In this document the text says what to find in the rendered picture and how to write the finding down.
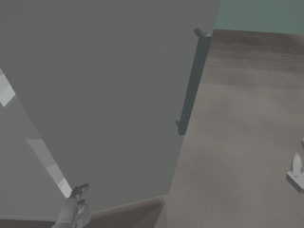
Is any handle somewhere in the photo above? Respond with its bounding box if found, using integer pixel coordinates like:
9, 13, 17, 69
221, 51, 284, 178
176, 28, 213, 136

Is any left robot hand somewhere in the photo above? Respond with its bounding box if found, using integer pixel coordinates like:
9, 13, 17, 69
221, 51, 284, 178
55, 183, 92, 228

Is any right robot hand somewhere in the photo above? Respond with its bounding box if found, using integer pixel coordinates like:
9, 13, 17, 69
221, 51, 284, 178
286, 138, 304, 195

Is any fridge door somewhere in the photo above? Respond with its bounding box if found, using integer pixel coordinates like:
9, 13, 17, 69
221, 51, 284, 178
0, 0, 221, 213

